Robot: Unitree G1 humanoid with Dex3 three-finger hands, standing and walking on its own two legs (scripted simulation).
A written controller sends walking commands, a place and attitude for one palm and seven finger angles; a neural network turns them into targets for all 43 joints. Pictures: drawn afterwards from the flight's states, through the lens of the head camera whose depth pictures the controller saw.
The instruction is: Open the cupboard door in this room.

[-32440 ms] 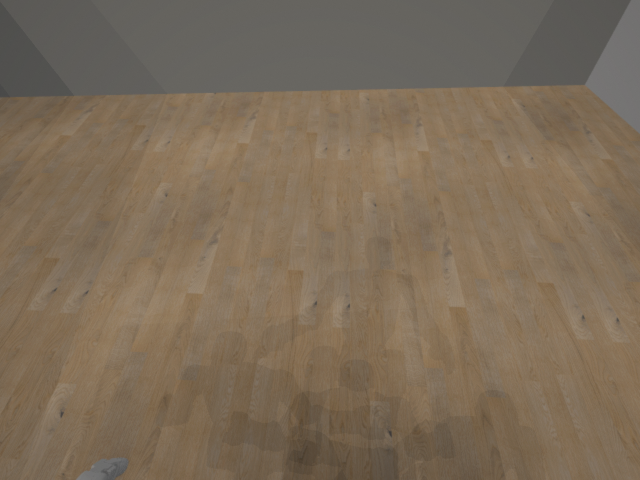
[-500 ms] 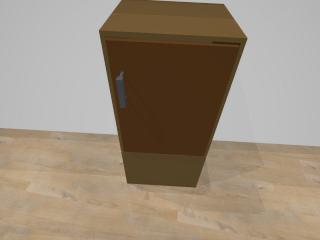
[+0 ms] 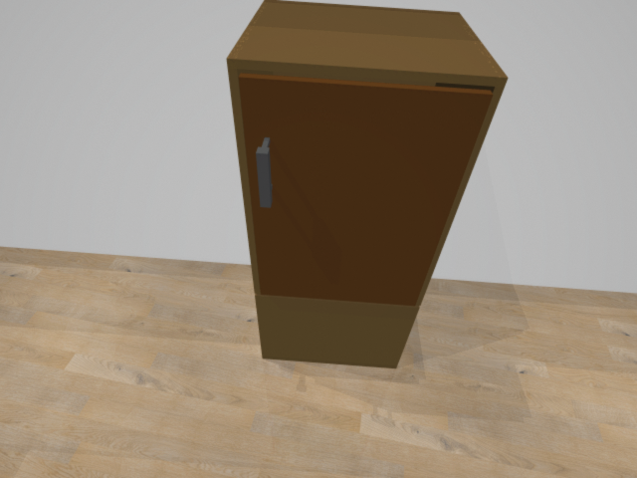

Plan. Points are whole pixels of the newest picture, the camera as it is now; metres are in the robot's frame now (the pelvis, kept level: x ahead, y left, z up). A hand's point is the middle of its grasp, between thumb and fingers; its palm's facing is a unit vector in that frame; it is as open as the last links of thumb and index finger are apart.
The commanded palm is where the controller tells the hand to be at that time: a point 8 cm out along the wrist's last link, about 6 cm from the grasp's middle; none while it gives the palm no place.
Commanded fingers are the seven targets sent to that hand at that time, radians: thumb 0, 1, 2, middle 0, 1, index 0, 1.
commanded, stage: shuffle to correct the standing spot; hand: left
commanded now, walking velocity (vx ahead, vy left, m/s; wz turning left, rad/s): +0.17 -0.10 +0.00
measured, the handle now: (266, 172) +0.63 +0.14 +0.05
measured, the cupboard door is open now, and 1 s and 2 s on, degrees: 0 0 0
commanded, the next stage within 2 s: come to a stop and stand still in 0.38 s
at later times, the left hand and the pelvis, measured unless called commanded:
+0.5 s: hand out of the picture +0.07 +0.15 -0.18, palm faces -0.01 -0.99 -0.12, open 7.4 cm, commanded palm none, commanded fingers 0.00 0.90 0.90 -0.20 -0.30 -0.20 -0.30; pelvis +0.07 -0.01 +0.00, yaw -2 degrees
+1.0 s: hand out of the picture +0.18 +0.15 -0.19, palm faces +0.05 -0.99 -0.16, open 7.3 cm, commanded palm none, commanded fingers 0.00 0.90 0.90 -0.20 -0.30 -0.20 -0.30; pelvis +0.09 -0.02 -0.01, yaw +0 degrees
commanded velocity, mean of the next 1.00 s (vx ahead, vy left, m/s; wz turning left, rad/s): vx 0.03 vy -0.03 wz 0.00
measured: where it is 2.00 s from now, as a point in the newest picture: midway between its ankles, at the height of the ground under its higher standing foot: outside the picture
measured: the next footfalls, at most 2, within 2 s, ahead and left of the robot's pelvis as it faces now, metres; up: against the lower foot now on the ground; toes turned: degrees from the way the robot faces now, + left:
right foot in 0.66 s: +0.22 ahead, -0.19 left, +0.00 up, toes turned -8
left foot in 0.90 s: +0.14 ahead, +0.07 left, +0.00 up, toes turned +6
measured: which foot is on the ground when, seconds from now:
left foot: down 0.00-0.66, up 0.68-0.88, down 0.90-1.00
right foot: down 0.00-0.32, up 0.34-0.64, down 0.66-0.92, up 0.94-1.00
